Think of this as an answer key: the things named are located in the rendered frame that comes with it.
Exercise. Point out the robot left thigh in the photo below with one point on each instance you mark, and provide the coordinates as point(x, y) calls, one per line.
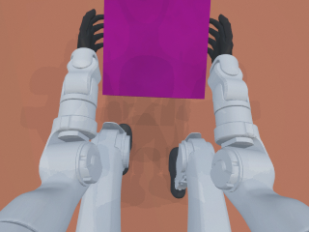
point(100, 207)

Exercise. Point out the robot left upper arm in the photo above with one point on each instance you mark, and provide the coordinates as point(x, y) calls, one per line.
point(67, 169)

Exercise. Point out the robot right upper arm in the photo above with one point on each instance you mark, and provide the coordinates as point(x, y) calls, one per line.
point(246, 177)

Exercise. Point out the right robot hand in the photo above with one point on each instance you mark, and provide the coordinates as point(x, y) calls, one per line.
point(223, 43)

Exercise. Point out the robot thigh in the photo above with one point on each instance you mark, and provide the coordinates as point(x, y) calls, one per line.
point(100, 207)
point(207, 210)

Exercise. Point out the carton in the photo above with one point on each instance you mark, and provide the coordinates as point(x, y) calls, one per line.
point(155, 48)

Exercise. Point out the left robot hand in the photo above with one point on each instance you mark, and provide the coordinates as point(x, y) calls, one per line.
point(86, 37)

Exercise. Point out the left robot forearm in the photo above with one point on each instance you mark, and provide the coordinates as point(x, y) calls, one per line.
point(76, 119)

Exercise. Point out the right robot forearm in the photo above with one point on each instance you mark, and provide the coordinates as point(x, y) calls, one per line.
point(231, 106)

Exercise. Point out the robot right thigh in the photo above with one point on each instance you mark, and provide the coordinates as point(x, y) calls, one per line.
point(207, 210)

